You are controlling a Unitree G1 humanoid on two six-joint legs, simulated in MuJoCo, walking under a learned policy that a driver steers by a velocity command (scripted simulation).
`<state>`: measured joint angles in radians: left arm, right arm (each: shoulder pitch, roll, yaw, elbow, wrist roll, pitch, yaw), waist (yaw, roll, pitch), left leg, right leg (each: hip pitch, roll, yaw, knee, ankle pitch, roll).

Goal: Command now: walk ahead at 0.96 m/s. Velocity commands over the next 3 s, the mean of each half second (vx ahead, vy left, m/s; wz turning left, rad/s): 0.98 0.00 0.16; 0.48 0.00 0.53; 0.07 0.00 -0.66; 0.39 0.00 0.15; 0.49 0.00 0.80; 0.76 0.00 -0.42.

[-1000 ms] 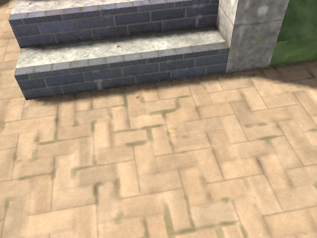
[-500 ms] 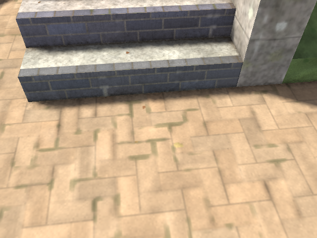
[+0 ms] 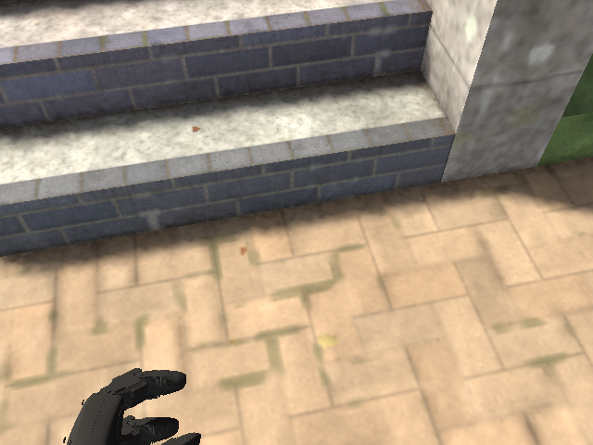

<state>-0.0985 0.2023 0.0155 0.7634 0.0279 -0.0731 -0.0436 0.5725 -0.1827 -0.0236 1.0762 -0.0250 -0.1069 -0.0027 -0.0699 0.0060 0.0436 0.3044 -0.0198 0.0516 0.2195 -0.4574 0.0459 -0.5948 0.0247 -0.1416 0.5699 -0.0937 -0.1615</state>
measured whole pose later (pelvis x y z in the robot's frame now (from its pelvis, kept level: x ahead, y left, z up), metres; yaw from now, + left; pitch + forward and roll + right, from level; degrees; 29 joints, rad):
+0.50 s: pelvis +0.48 +0.01 +0.00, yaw +5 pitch +1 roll +0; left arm 0.48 0.24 0.04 1.03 0.05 -0.10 0.03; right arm 0.01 -0.23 -0.01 0.80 -0.02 -0.08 0.05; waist 0.02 0.00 0.04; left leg -0.53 -0.08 0.15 0.53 -0.06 0.19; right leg 0.24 0.03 -0.17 0.47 -0.38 -0.04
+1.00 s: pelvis +0.83 +0.07 +0.03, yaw +22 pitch +3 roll -2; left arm 0.31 0.24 0.02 0.90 0.03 -0.10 0.05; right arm 0.08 -0.28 -0.04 0.73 -0.06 -0.03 -0.02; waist 0.05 0.02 0.06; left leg -0.70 -0.09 -0.13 1.50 -0.57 -0.02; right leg -0.31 0.03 0.04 0.45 -0.19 0.01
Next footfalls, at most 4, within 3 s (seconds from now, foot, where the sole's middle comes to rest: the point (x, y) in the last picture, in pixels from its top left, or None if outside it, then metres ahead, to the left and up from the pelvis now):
0.50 left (264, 345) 0.67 0.06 -0.74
0.84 right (297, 245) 0.95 -0.04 -0.74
1.16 left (188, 264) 0.91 0.25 -0.74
1.70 right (340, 232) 0.98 -0.16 -0.74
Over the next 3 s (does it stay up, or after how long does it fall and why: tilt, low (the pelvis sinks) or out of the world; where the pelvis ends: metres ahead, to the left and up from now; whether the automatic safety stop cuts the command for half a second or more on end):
stays up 1.46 0.13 0.40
